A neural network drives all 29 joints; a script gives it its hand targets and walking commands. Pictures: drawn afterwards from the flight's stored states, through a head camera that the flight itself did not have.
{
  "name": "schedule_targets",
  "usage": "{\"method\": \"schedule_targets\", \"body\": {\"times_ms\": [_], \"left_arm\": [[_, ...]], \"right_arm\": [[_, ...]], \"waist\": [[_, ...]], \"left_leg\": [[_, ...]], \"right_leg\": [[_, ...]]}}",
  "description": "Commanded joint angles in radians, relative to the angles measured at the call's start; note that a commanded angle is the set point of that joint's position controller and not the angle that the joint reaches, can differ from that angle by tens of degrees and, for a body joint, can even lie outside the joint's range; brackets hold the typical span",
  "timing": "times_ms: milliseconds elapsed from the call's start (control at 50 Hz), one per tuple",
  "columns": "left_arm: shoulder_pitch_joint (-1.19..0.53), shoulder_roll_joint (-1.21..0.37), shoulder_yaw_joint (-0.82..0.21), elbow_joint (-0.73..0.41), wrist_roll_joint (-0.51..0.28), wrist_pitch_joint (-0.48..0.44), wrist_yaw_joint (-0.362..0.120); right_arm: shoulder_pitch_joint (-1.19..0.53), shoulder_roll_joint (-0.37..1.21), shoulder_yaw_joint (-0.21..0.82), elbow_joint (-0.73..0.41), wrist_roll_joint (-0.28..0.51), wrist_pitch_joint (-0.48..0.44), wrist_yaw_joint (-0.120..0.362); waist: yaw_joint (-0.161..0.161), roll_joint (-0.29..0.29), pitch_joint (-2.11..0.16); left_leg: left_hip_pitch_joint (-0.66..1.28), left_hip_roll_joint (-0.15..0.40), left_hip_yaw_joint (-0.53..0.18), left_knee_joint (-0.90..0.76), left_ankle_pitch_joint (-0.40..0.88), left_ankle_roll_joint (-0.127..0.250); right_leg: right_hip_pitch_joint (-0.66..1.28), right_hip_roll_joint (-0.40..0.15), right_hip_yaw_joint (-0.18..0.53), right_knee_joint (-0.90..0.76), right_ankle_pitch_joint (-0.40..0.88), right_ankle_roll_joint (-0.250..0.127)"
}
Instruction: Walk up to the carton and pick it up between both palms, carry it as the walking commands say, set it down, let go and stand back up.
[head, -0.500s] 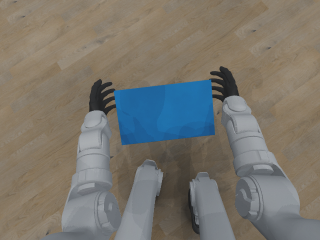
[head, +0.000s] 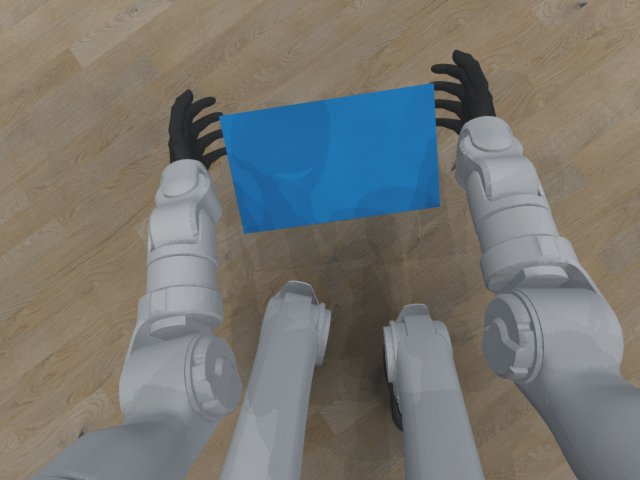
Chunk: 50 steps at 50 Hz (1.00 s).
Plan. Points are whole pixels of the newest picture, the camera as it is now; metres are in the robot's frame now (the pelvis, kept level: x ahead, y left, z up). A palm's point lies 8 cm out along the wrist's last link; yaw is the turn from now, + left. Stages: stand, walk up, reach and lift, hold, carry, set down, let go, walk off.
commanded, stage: set down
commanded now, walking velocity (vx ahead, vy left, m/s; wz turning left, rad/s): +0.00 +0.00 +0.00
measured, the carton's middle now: (331, 156) +0.49 +0.08 -0.20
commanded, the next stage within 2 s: none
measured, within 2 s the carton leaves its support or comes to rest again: neither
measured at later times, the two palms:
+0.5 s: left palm (215, 168) +0.45 +0.24 -0.19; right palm (450, 132) +0.54 -0.08 -0.19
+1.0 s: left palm (234, 168) +0.47 +0.24 -0.26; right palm (443, 138) +0.55 -0.09 -0.27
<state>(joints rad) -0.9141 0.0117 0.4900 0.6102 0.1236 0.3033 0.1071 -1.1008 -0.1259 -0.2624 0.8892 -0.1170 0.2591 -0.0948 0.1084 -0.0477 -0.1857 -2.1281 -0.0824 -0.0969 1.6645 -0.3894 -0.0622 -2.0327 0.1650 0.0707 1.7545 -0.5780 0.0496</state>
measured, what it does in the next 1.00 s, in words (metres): lowers itself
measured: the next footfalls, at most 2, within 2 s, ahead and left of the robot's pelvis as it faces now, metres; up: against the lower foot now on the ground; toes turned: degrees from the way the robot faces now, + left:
none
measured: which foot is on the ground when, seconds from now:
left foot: down 0.00-1.00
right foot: down 0.00-1.00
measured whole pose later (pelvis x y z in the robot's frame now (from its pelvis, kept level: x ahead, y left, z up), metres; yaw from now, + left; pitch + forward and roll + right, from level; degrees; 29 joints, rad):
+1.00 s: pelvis +0.00 -0.01 -0.10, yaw -1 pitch +45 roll +1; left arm -1.19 0.15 0.49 0.81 0.04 0.22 0.07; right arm -1.43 -0.27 -0.11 1.06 -0.04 0.23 -0.12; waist 0.14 -0.03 0.16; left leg -2.33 -0.04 -0.05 2.01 -0.47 -0.07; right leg -2.26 0.20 0.05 2.12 -0.65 0.05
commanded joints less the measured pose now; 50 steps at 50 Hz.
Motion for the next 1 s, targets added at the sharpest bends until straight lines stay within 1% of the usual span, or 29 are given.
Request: {"method": "schedule_targets", "body": {"times_ms": [0,140,320,640,680,780,860,980], "left_arm": [[-0.713,-0.804,-0.537,-0.062,-0.137,-0.025,-0.282],[-0.776,-0.784,-0.527,-0.068,-0.146,-0.021,-0.286],[-0.833,-0.737,-0.506,-0.063,-0.159,-0.023,-0.296],[-0.923,-0.633,-0.497,-0.058,-0.197,-0.061,-0.296],[-0.943,-0.623,-0.496,-0.062,-0.204,-0.067,-0.295],[-0.937,-0.587,-0.468,-0.015,-0.205,-0.087,-0.294],[-0.936,-0.552,-0.432,0.033,-0.195,-0.102,-0.292],[-0.937,-0.511,-0.395,0.087,-0.181,-0.127,-0.293]], "right_arm": [[-0.578,0.950,0.384,-0.082,0.119,-0.035,0.286],[-0.638,0.940,0.383,-0.079,0.129,-0.027,0.285],[-0.701,0.921,0.394,-0.077,0.146,-0.024,0.277],[-0.796,0.858,0.424,-0.064,0.182,-0.048,0.254],[-0.800,0.852,0.427,-0.060,0.180,-0.051,0.250],[-0.818,0.825,0.424,-0.047,0.174,-0.068,0.238],[-0.828,0.799,0.413,-0.018,0.167,-0.077,0.231],[-0.832,0.769,0.414,0.017,0.180,-0.097,0.228]], "waist": [[0.049,-0.015,-1.073],[0.053,-0.019,-1.088],[0.066,-0.038,-1.079],[0.093,-0.061,-1.042],[0.101,-0.076,-1.030],[0.105,-0.118,-0.922],[0.116,-0.142,-0.851],[0.140,-0.143,-0.744]], "left_leg": [[0.858,-0.034,0.192,-0.056,0.293,0.012],[0.802,-0.032,0.209,0.003,0.282,0.012],[0.720,-0.025,0.222,0.073,0.280,0.017],[0.641,-0.006,0.220,0.196,0.319,0.018],[0.619,-0.006,0.216,0.206,0.326,0.019],[0.566,-0.003,0.199,0.239,0.330,0.025],[0.521,0.002,0.193,0.261,0.312,0.030],[0.466,0.007,0.186,0.300,0.324,0.034]], "right_leg": [[0.277,0.033,-0.142,-0.172,0.163,-0.047],[0.243,0.033,-0.150,-0.116,0.156,-0.046],[0.224,0.030,-0.150,-0.051,0.167,-0.043],[0.213,0.022,-0.143,0.073,0.224,-0.040],[0.215,0.021,-0.143,0.088,0.233,-0.040],[0.175,0.015,-0.136,0.117,0.242,-0.037],[0.160,0.009,-0.129,0.136,0.237,-0.037],[0.139,0.004,-0.106,0.167,0.274,-0.040]]}}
